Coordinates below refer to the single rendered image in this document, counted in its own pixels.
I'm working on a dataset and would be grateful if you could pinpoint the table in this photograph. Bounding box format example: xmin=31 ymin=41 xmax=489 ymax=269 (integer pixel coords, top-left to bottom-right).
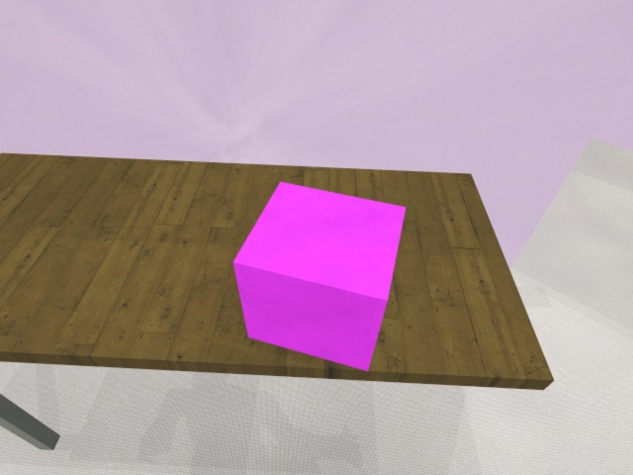
xmin=0 ymin=153 xmax=554 ymax=450

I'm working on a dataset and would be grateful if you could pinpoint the carton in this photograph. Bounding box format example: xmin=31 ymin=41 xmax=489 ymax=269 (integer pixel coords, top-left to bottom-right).
xmin=233 ymin=182 xmax=406 ymax=371

